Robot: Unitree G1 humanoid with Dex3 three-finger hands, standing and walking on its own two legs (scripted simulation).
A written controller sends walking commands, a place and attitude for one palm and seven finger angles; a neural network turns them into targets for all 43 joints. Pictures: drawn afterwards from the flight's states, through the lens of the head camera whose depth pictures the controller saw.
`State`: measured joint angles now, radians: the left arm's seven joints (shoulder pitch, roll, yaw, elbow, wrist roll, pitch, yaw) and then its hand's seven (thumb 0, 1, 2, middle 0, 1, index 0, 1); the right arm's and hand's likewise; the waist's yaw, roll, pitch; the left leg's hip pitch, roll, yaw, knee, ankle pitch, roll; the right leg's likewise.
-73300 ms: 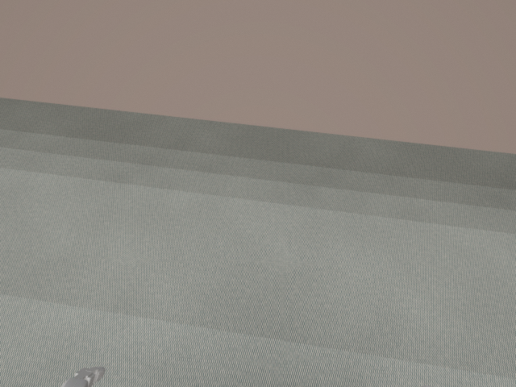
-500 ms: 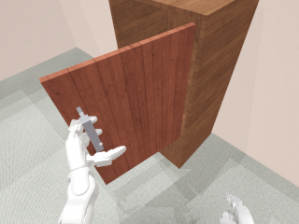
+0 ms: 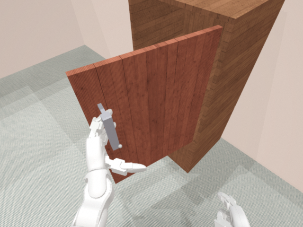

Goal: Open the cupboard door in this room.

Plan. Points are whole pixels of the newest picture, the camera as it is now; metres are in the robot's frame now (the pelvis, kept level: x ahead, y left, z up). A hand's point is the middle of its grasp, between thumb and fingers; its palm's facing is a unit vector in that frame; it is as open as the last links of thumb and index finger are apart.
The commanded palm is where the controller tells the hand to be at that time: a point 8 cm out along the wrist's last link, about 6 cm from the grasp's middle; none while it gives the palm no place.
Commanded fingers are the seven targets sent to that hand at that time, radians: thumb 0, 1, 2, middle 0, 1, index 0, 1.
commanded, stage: slide the hand sideways off the handle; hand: left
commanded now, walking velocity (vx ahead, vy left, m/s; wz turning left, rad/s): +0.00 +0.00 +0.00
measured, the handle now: (108, 127) +0.35 +0.15 +0.08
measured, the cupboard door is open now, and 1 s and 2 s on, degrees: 76 77 77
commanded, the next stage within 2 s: draw the hand back to the body in 1.14 s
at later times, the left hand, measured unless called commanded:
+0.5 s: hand (110, 162) +0.25 +0.13 +0.07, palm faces -0.09 -1.00 -0.03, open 16.4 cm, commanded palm +0.23 +0.19 +0.07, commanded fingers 0.00 -0.50 0.30 -0.15 -0.30 -0.15 -0.30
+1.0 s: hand (86, 178) +0.21 +0.17 +0.07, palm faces -0.01 -1.00 -0.09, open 16.3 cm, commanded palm +0.18 +0.24 +0.07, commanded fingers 0.00 -0.50 0.30 -0.15 -0.30 -0.15 -0.30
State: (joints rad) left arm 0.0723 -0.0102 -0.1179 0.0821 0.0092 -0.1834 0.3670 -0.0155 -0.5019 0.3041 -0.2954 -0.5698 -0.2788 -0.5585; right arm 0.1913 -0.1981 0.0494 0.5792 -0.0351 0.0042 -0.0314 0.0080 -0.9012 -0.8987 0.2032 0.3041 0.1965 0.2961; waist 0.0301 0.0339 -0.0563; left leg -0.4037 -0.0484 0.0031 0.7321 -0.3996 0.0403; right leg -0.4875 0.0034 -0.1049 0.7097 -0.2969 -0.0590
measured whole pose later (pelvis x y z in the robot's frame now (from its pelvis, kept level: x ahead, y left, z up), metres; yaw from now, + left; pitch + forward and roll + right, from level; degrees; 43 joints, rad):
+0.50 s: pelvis +0.01 +0.02 -0.01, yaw -2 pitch +5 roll -1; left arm 0.30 0.13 -0.09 -0.14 -0.10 -0.14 -0.05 -0.02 -0.50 0.30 -0.13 -0.30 -0.13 -0.30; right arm 0.25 -0.22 0.06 0.49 0.01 -0.10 -0.01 0.01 -0.90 -0.90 0.20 0.30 0.20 0.30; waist 0.02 0.03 -0.07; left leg -0.42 -0.05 0.03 0.78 -0.45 0.07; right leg -0.51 0.00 -0.07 0.75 -0.33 -0.03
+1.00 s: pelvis +0.02 +0.00 -0.01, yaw +0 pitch +7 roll -1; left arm 0.52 0.24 0.12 -0.25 -0.24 -0.22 -0.21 -0.02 -0.50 0.30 -0.15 -0.30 -0.15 -0.30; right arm 0.26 -0.24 0.04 0.49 0.03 -0.14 -0.05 0.01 -0.90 -0.90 0.20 0.30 0.20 0.30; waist 0.02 0.04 -0.10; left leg -0.49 -0.02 -0.01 0.87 -0.49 0.03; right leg -0.57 0.03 -0.12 0.81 -0.37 -0.06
